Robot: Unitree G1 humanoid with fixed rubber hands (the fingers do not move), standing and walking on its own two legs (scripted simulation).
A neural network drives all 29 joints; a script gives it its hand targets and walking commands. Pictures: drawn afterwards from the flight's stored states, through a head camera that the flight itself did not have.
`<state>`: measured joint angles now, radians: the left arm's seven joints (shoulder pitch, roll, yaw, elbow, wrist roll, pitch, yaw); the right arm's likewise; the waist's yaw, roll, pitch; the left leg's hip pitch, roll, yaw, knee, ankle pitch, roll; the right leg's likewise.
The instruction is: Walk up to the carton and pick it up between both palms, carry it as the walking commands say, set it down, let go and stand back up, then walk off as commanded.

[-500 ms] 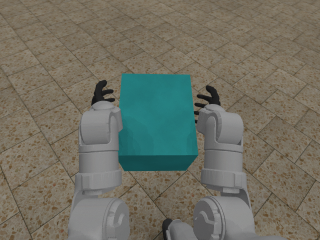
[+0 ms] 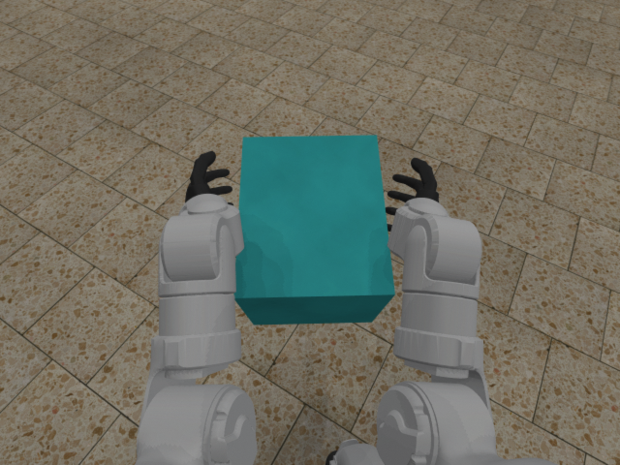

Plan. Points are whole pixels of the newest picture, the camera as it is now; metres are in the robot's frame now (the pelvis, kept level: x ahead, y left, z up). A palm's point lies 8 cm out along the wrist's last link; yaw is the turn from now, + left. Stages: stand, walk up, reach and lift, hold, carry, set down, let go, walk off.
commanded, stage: carry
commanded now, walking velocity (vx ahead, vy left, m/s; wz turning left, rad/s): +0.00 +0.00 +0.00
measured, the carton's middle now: (311, 235) +0.42 -0.03 +0.02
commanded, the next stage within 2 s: none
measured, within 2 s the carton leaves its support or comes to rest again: neither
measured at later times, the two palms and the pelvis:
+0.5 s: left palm (170, 249) +0.33 +0.13 +0.14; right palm (414, 273) +0.29 -0.12 +0.13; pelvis -0.05 +0.05 +0.00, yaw -8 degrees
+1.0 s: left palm (141, 310) +0.27 +0.15 +0.13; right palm (406, 333) +0.23 -0.10 +0.12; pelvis -0.09 +0.06 +0.00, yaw -9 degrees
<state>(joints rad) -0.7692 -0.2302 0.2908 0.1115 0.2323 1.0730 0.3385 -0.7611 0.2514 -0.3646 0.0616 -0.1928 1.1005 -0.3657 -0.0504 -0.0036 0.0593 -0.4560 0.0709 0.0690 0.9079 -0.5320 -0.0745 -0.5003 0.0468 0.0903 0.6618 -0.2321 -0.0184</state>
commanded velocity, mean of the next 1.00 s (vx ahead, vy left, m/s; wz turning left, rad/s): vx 0.00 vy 0.00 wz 0.00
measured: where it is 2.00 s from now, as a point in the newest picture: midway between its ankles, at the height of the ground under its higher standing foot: outside the picture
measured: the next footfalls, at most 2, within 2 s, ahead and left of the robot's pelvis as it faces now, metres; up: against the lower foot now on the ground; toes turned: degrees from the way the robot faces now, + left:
left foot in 0.10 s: +0.02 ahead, +0.16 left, +0.00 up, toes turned -3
right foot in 0.30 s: +0.03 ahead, -0.06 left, +0.00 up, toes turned +8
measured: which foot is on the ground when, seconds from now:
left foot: up 0.00-0.08, down 0.10-1.00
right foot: down 0.00-0.14, up 0.16-0.28, down 0.30-1.00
